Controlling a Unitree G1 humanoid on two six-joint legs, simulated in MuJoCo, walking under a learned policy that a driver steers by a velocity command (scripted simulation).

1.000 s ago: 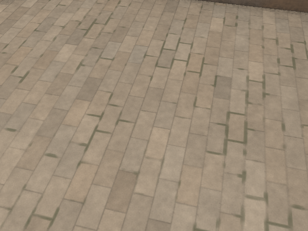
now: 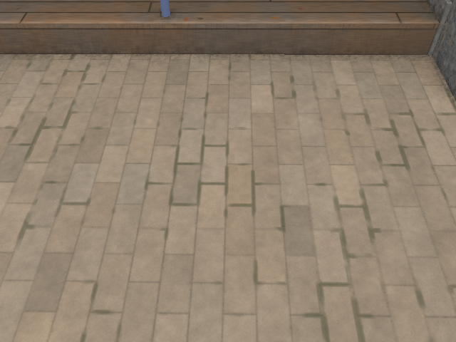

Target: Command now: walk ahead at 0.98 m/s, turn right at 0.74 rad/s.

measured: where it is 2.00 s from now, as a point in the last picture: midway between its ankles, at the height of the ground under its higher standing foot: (360, 174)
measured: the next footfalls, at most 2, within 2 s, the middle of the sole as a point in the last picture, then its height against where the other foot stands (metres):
right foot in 0.20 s outside the picture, level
left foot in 0.60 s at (232, 251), level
